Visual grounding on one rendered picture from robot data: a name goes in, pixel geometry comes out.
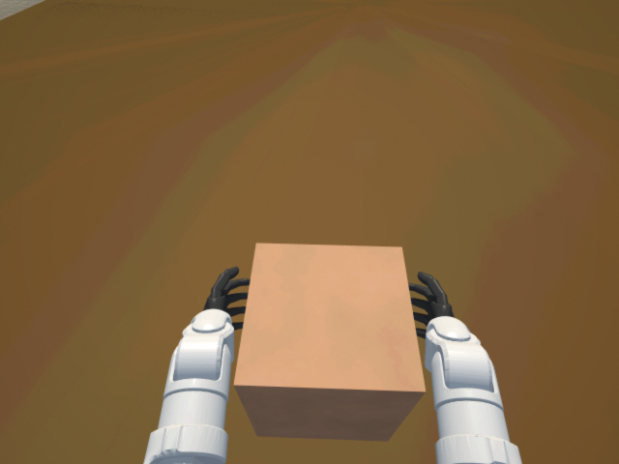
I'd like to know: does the right robot hand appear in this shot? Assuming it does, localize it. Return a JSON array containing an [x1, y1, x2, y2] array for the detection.
[[408, 272, 455, 339]]

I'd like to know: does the carton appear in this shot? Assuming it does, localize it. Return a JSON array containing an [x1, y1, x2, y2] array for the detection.
[[234, 243, 426, 442]]

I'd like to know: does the right robot forearm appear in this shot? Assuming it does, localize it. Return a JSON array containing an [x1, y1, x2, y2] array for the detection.
[[425, 316, 522, 464]]

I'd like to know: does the left robot hand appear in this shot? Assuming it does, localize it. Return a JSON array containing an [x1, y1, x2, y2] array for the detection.
[[203, 267, 251, 331]]

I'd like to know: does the left robot forearm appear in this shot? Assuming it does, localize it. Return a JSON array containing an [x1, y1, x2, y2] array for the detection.
[[143, 309, 234, 464]]

